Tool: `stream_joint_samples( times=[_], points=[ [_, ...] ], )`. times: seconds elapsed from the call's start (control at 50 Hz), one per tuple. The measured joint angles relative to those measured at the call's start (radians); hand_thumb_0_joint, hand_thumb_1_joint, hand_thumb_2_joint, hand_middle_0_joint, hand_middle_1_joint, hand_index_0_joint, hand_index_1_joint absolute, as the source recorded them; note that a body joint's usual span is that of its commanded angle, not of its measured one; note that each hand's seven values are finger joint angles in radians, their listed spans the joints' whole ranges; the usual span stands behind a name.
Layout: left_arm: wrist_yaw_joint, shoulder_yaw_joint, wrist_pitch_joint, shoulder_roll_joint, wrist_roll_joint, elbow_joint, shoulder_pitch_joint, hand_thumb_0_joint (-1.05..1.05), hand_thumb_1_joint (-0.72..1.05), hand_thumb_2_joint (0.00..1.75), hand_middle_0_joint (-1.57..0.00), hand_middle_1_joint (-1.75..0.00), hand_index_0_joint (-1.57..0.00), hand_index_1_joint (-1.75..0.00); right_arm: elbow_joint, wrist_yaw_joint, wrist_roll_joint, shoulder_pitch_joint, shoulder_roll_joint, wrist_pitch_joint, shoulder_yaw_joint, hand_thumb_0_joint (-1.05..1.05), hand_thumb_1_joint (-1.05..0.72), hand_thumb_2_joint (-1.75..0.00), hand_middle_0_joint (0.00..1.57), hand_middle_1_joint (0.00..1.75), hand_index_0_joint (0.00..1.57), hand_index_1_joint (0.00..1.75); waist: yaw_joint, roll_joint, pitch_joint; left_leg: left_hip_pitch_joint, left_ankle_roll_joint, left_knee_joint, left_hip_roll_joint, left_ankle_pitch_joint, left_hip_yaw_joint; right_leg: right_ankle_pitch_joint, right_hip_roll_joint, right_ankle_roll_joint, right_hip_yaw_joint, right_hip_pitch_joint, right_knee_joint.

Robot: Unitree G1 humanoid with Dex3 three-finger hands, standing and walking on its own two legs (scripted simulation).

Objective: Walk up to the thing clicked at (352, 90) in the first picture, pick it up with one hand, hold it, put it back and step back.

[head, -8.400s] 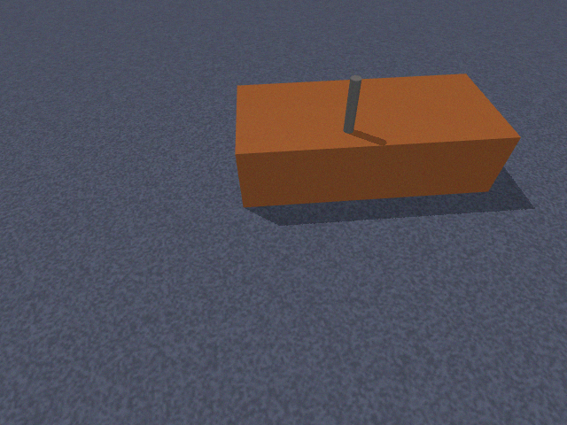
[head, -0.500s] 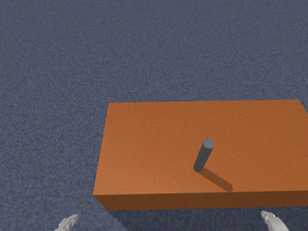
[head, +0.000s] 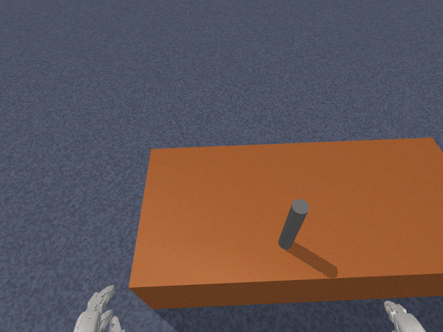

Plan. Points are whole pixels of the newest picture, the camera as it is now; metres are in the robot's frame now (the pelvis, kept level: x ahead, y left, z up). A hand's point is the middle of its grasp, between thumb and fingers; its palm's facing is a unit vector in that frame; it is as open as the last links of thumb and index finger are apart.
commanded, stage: go down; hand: right
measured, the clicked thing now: (291, 226) +0.46 -0.18 -0.29
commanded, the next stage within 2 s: none
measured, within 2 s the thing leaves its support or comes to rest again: neither
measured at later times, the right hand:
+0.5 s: hand out of the picture +0.13 -0.26 -0.11, palm faces +0.02 +0.95 -0.32, open 17.4 cm
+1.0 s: hand (398, 274) +0.26 -0.31 -0.07, palm faces +0.12 +0.97 -0.23, open 17.4 cm
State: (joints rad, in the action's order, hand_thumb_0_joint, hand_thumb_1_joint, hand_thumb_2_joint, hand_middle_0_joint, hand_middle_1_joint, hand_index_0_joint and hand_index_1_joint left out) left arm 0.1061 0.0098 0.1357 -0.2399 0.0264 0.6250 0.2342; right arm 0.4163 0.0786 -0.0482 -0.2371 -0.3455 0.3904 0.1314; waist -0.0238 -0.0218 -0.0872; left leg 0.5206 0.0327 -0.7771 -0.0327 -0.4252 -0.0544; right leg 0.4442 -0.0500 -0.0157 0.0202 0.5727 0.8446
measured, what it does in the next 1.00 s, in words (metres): stands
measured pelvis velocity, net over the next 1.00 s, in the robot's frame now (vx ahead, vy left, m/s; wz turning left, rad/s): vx -0.03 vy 0.00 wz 0.00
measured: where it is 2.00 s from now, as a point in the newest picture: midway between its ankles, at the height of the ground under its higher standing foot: outside the picture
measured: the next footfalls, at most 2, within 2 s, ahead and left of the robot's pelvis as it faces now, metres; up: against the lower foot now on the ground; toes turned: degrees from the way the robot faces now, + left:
none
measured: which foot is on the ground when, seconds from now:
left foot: down 0.00-1.00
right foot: down 0.00-1.00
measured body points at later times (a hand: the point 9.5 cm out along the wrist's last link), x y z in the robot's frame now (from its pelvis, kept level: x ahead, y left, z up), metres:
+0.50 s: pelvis -0.01 +0.00 -0.02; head +0.03 -0.01 +0.43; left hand +0.14 +0.25 -0.09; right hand +0.12 -0.31 -0.09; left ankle -0.03 +0.14 -0.70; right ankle -0.02 -0.12 -0.70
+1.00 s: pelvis -0.03 +0.00 -0.03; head +0.04 -0.02 +0.42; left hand +0.10 +0.27 -0.11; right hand +0.25 -0.36 -0.05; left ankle -0.03 +0.14 -0.70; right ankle -0.02 -0.12 -0.70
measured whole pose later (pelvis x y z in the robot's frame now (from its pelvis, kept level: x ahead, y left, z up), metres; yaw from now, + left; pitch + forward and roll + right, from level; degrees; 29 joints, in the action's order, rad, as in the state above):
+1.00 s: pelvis -0.03 +0.00 -0.03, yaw +0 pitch +14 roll +3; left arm 0.17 0.02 0.25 -0.26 0.00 0.68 0.25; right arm 0.63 0.28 0.05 0.14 -0.55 0.24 0.37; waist -0.07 -0.02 -0.10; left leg 0.74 0.02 -0.95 -0.03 -0.45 -0.07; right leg 0.47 -0.06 -0.02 0.05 0.80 1.03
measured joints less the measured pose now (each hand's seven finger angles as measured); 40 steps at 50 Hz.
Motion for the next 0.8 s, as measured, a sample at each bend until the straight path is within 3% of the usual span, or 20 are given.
stream_joint_samples(
  times=[0.18,0.6,0.7,0.8],
  points=[
    [0.020,0.001,0.023,0.001,-0.005,-0.020,0.009,0.01,0.88,0.91,-0.20,-0.30,-0.20,-0.30,-0.116,0.008,0.018,-0.064,-0.016,0.039,0.024,0.00,0.55,-0.03,0.06,0.05,0.05,0.05,-0.005,0.000,-0.020,0.053,-0.002,-0.064,0.002,-0.031,-0.012,0.029,-0.002,-0.003,0.016,0.061,0.069],
    [0.061,0.013,0.082,0.007,-0.009,-0.043,0.030,0.02,0.89,0.90,-0.20,-0.30,-0.20,-0.30,-0.251,0.011,0.034,-0.131,-0.028,0.095,0.030,0.00,0.51,-0.04,0.06,0.04,0.05,0.05,-0.009,-0.010,-0.039,0.121,-0.002,-0.129,0.003,-0.038,-0.023,0.040,-0.003,-0.001,0.032,0.140,0.148],
    [0.075,0.018,0.105,0.007,-0.015,-0.026,0.026,0.02,0.88,0.90,-0.20,-0.30,-0.20,-0.30,-0.220,0.013,0.044,-0.076,-0.041,0.074,0.052,0.00,0.51,-0.04,0.06,0.04,0.06,0.05,-0.005,-0.008,-0.034,0.135,-0.003,-0.146,0.001,-0.040,-0.027,0.040,-0.001,-0.001,0.038,0.156,0.163],
    [0.089,0.027,0.126,0.008,-0.021,0.012,0.009,0.01,0.88,0.90,-0.21,-0.30,-0.20,-0.30,-0.115,0.042,0.074,0.071,-0.085,0.005,0.113,-0.01,0.50,-0.05,0.06,0.05,0.06,0.05,-0.007,0.007,-0.018,0.162,-0.006,-0.170,0.001,-0.043,-0.031,0.037,0.000,-0.004,0.043,0.183,0.182]
  ],
)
